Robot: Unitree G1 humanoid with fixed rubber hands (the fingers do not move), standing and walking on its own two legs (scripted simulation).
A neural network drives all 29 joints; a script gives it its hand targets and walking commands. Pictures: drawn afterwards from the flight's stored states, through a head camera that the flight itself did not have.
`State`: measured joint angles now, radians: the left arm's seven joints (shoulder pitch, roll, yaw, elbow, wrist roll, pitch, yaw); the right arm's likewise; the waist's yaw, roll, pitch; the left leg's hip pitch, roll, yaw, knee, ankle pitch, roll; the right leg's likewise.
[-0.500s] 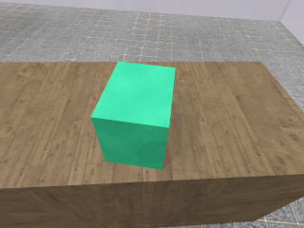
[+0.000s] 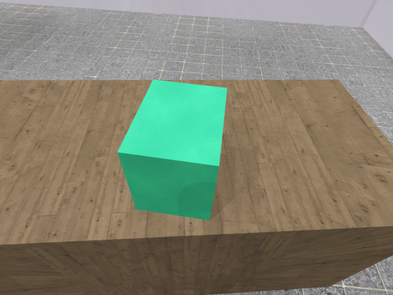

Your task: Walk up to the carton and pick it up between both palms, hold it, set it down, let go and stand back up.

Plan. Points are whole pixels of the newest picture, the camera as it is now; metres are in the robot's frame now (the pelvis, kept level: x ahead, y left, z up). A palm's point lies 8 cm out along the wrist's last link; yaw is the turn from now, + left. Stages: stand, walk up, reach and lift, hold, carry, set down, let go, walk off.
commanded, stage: stand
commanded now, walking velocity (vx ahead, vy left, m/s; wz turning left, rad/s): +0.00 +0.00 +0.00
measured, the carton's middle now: (181, 149) +0.44 +0.04 +0.04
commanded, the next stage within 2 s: none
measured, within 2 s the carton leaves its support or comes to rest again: neither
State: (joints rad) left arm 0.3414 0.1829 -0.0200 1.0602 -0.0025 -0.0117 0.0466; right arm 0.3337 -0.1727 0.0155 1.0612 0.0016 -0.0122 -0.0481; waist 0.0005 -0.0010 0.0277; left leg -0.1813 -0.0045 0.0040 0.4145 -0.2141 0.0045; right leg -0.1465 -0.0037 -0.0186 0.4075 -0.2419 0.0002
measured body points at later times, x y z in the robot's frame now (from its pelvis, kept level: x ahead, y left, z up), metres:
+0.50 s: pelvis +0.00 +0.00 +0.00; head +0.01 +0.00 +0.45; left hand -0.01 +0.23 -0.16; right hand -0.01 -0.23 -0.16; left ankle +0.01 +0.11 -0.74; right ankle -0.01 -0.12 -0.74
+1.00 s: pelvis +0.00 +0.00 +0.00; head +0.01 +0.00 +0.45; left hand -0.01 +0.23 -0.16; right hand -0.01 -0.23 -0.15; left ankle +0.01 +0.11 -0.74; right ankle -0.01 -0.12 -0.74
